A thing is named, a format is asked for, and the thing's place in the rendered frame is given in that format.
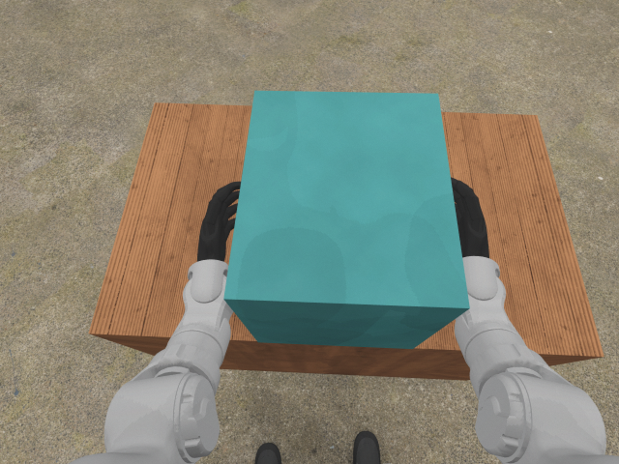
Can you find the robot left forearm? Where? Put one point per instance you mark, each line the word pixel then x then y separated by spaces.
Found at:
pixel 200 341

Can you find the right robot hand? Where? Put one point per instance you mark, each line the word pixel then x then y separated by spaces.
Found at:
pixel 470 221

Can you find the pedestal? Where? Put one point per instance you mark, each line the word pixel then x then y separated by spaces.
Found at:
pixel 192 150

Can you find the robot foot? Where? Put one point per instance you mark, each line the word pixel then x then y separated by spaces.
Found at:
pixel 268 453
pixel 366 449

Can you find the left robot upper arm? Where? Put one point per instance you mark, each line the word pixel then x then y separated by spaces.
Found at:
pixel 164 420

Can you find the right robot upper arm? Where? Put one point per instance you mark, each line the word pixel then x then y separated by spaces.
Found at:
pixel 528 420

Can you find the left robot hand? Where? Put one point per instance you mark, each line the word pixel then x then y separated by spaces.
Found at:
pixel 215 227

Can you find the left robot foot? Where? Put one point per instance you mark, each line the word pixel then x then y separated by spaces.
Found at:
pixel 268 453

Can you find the carton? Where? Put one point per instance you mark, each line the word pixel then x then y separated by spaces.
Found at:
pixel 346 227

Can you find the right robot foot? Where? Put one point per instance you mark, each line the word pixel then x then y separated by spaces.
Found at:
pixel 366 449

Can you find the robot right forearm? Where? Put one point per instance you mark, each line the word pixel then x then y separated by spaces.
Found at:
pixel 487 339

